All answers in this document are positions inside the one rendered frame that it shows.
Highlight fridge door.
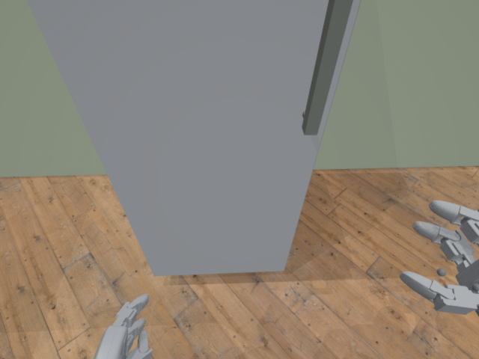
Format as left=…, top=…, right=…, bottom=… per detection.
left=27, top=0, right=361, bottom=276

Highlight robot right hand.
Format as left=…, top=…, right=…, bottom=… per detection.
left=400, top=200, right=479, bottom=316

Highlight robot left hand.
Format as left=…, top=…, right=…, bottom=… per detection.
left=94, top=294, right=152, bottom=359

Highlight handle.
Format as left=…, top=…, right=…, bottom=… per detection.
left=302, top=0, right=353, bottom=135

